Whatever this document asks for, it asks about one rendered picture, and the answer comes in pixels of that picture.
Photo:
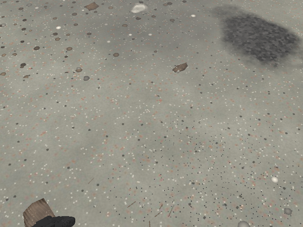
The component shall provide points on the left robot hand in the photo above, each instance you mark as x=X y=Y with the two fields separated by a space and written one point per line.
x=63 y=221

